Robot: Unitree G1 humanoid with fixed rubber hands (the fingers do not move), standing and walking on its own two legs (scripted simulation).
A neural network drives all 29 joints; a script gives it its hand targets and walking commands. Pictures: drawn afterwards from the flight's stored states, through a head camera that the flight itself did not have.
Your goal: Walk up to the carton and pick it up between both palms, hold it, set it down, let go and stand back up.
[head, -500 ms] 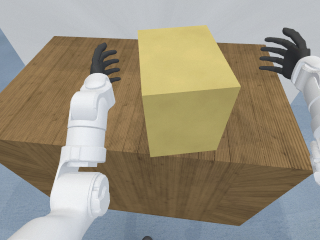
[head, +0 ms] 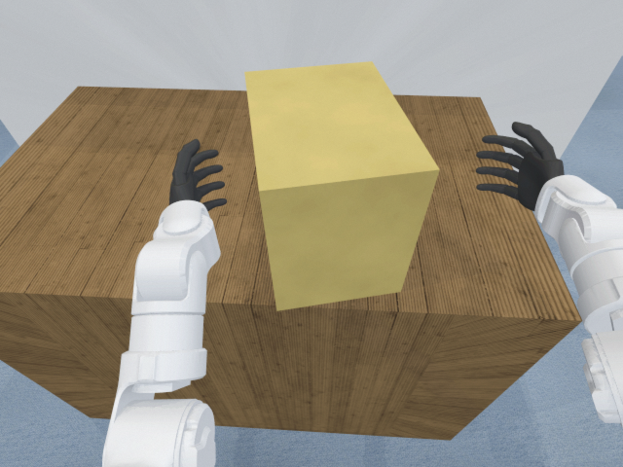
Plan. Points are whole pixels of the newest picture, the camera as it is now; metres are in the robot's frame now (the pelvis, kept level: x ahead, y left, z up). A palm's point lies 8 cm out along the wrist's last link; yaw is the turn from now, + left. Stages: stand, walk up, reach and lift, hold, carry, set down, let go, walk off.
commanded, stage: set down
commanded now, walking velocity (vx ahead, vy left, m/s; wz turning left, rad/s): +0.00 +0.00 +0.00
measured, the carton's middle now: (324, 185) +0.50 +0.07 +0.08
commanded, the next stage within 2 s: none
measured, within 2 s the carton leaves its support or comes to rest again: neither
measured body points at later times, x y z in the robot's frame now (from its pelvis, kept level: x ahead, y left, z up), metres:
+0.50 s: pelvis +0.02 -0.01 +0.00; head +0.02 +0.00 +0.45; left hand +0.33 +0.19 +0.12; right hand +0.39 -0.24 +0.11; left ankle +0.09 +0.15 -0.74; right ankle -0.02 -0.10 -0.74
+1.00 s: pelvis +0.02 -0.01 +0.00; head +0.01 +0.00 +0.45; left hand +0.30 +0.18 +0.07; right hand +0.32 -0.27 +0.06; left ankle +0.09 +0.15 -0.74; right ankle -0.02 -0.10 -0.74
